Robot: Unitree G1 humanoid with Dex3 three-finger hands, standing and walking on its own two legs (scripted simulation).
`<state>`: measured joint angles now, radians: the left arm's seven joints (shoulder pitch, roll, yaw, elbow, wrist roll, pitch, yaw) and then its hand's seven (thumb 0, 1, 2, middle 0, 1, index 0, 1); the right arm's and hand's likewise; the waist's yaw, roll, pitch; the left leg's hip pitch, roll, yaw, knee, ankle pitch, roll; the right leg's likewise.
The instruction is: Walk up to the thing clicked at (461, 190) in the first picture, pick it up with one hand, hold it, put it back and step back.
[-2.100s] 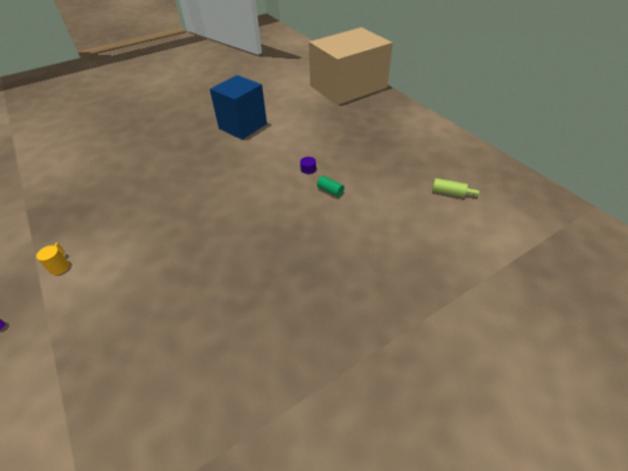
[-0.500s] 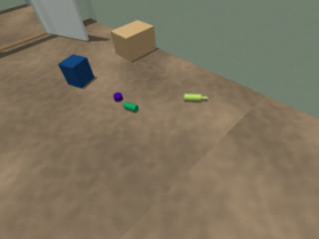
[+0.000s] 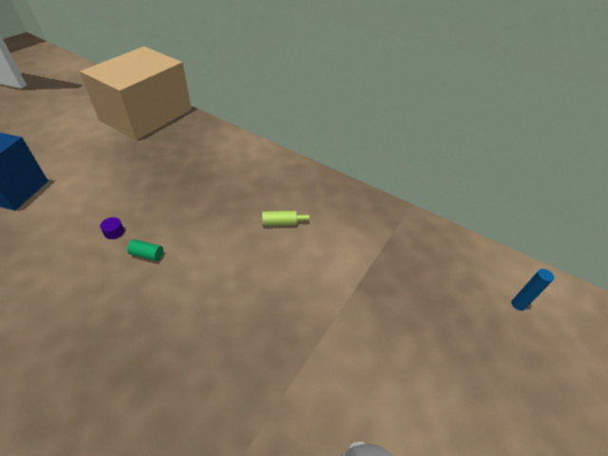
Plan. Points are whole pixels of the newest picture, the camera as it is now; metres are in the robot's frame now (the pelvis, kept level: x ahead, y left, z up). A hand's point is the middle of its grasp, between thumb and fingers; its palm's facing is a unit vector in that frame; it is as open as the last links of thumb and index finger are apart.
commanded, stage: walk up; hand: left
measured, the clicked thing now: (285, 218) +1.22 -0.01 -0.74
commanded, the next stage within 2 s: none
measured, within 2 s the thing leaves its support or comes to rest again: neither
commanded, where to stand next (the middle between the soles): +0.81 -0.18 m, yaw -1 degrees
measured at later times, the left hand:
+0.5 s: hand (196, 370) +0.30 +0.17 -0.12, palm faces -0.07 -0.93 -0.36, open 7.4 cm
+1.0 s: hand (214, 264) +0.52 +0.17 -0.14, palm faces -0.11 -0.94 -0.32, open 7.4 cm
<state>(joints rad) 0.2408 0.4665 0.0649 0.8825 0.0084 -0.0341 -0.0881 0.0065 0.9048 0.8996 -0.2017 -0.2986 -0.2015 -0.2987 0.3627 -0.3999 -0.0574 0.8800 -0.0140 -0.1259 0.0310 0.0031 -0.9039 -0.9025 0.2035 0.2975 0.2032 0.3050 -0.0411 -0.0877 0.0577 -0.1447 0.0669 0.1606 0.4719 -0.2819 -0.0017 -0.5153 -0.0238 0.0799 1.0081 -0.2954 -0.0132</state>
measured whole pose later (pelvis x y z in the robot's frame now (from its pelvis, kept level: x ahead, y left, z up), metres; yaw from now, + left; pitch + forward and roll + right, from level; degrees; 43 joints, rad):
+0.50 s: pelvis +0.22 -0.09 +0.00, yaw -5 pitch -3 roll +0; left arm 0.30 0.37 0.05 0.86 0.00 -0.06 -0.07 0.00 0.90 0.90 -0.21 -0.30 -0.21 -0.30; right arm 0.29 -0.44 -0.05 0.85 -0.01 -0.06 0.05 0.00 -0.91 -0.90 0.20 0.30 0.20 0.30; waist 0.03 0.05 0.07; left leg -0.53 0.11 -0.01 0.97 -0.23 0.00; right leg -0.18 0.05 -0.04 0.46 -0.24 -0.06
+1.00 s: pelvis +0.42 -0.10 +0.00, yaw -4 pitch -3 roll +1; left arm 0.28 0.44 0.07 0.85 0.01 -0.03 -0.08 0.00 0.90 0.90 -0.20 -0.30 -0.20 -0.30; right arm 0.35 -0.39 -0.03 0.83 -0.01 -0.11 0.04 0.00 -0.90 -0.90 0.20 0.30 0.20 0.31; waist -0.01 -0.07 0.08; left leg -0.15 0.05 0.09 0.48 -0.27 0.00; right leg -0.52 -0.10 0.03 0.87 -0.27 0.00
